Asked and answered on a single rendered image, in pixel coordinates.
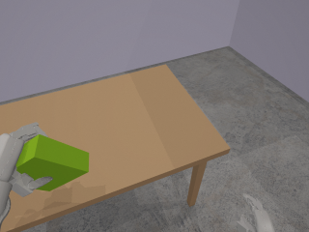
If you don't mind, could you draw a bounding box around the left robot hand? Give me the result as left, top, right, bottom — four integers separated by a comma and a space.
0, 122, 53, 197

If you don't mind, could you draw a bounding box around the right robot hand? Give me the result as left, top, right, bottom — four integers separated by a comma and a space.
237, 193, 275, 232

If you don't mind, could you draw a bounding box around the sponge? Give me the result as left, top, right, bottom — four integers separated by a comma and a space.
16, 134, 90, 191

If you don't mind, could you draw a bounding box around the left robot forearm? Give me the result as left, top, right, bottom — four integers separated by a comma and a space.
0, 180, 13, 230

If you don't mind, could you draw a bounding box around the table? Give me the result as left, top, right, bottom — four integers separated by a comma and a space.
0, 64, 231, 232

